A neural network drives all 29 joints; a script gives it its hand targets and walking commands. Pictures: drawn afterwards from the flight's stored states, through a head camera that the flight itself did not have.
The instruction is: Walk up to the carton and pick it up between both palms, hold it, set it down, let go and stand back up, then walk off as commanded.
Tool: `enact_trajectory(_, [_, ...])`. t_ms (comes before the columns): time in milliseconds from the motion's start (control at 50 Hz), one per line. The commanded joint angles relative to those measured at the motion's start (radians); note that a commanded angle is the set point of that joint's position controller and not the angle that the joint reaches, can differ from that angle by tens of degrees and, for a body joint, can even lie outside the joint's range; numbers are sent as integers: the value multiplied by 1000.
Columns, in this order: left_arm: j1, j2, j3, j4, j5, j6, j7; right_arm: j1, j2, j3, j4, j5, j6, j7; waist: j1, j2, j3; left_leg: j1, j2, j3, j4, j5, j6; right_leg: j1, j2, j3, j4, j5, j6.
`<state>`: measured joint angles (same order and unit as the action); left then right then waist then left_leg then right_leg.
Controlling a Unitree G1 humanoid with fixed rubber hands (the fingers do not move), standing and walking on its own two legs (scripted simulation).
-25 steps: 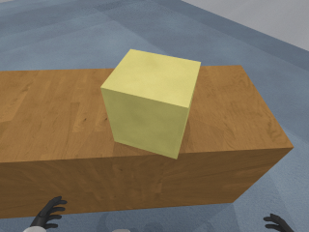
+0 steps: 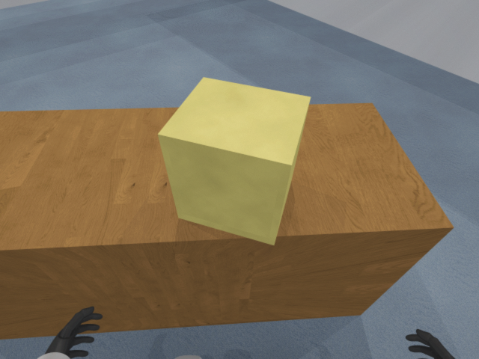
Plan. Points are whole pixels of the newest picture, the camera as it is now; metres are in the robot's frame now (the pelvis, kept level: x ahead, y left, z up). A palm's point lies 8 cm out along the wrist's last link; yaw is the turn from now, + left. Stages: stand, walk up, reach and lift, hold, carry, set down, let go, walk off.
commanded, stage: walk up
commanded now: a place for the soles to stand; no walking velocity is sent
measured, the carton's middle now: (239, 162) +0.49 +0.02 +0.03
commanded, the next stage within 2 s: reach and lift in 0.06 s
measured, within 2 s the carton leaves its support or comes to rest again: neither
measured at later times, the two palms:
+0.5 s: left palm (94, 323) +0.19 +0.26 -0.06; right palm out of the picture +0.14 -0.28 -0.06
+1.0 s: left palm (86, 305) +0.20 +0.27 -0.02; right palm (371, 332) +0.17 -0.19 -0.02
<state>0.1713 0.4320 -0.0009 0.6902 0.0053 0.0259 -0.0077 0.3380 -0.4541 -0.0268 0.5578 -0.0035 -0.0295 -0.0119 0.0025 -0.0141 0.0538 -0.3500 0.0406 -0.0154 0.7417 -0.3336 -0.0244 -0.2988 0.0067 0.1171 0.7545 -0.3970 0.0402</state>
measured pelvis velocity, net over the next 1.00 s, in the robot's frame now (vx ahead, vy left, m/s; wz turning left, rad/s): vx -0.01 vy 0.01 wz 0.00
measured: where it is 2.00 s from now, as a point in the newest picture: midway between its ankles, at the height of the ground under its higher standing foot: outside the picture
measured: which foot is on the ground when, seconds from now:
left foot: down 0.00-1.00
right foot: down 0.00-1.00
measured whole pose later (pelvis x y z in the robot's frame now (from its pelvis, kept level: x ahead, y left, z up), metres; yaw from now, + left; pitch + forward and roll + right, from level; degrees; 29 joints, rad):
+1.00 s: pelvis -0.01 +0.01 +0.01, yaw +0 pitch -4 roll -1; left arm 0.09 0.37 0.00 0.42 -0.05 0.04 -0.08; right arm 0.18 -0.06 -0.04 0.54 -0.05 -0.28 -0.17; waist 0.00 -0.04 0.07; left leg -0.29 0.04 -0.01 0.61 -0.24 -0.03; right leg -0.23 0.00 0.12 0.59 -0.29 0.05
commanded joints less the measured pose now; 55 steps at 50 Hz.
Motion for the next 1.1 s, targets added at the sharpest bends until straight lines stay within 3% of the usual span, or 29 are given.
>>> enact_trajectory(0, [-68,216,92,-40,-15,-25,-11,-122,-196,-62,-6,13,-15,-2,-1,-8,-21,39,71,-143,-238,10,73,21,-91,72,-246,115,-97])
enact_trajectory(40, [-77,216,90,-39,-16,-26,-12,-110,-199,-64,-2,12,-16,-2,-8,-12,-30,61,73,-146,-240,44,74,15,-85,62,-232,119,-97])
enact_trajectory(60, [-213,47,126,-170,97,162,30,-292,-77,-200,398,-129,-203,43,-30,109,112,95,19,110,-249,-136,-5,-115,44,-188,-168,-8,-99])
enact_trajectory(80, [-243,37,121,-222,103,213,39,-310,-103,-229,397,-135,-233,60,-52,116,133,17,32,107,-257,-229,10,-77,50,-206,-103,-16,-115])
enact_trajectory(100, [-231,22,137,-244,114,252,30,-310,-108,-253,382,-152,-252,64,-48,64,89,1,16,110,-231,-231,20,-33,49,-200,-92,40,-105])
enact_trajectory(140, [-213,40,133,-301,107,275,24,-301,-102,-247,327,-147,-297,53,-47,-31,5,169,-22,99,-152,-114,-2,-91,27,-181,-158,106,-100])
enact_trajectory(180, [-196,69,127,-353,98,264,29,-286,-90,-227,263,-129,-325,43,-50,-56,-31,312,-43,90,-131,-19,-15,-143,12,-168,-209,165,-85])
enact_trajectory(220, [-167,71,128,-352,97,255,23,-258,-60,-202,202,-109,-328,26,-41,-94,-62,330,-56,102,-151,12,5,-71,9,-150,-236,228,-57])
enact_trajectory(320, [-109,87,165,-356,106,221,-4,-204,-3,-154,119,-50,-339,-9,-16,-103,-115,302,-83,125,-206,116,23,124,6,-117,-251,486,-11])
enact_trajectory(420, [-93,92,178,-393,86,174,-19,-155,42,-128,90,-26,-352,-33,-5,-76,-161,339,-92,127,-228,187,9,167,8,-109,-270,553,-8])
enact_trajectory(560, [-71,76,145,-416,18,91,-33,-130,124,-104,23,-32,-374,-70,3,-46,-147,381,-86,147,-295,192,-10,168,8,-124,-345,429,-10])
enact_trajectory(680, [-125,94,117,-397,-57,56,-45,-167,197,-82,-35,-17,-332,-100,17,-11,-81,336,-68,155,-350,41,-7,143,3,-120,-395,168,-37])
enact_trajectory(780, [-196,120,97,-428,-118,26,-55,-206,262,-57,-136,11,-300,-122,32,6,-80,309,-65,156,-353,-53,-7,112,-1,-116,-405,41,-55])
enact_trajectory(880, [-217,133,80,-406,-155,-13,-77,-215,305,-43,-202,33,-273,-152,35,23,-80,300,-61,145,-349,-69,0,113,-3,-115,-399,22,-54])
enact_trajectory(1080, [-210,182,99,-371,-208,-105,-146,-206,395,21,-301,83,-271,-231,83,19,-83,312,-58,140,-317,-18,13,96,-10,-89,-403,40,-41])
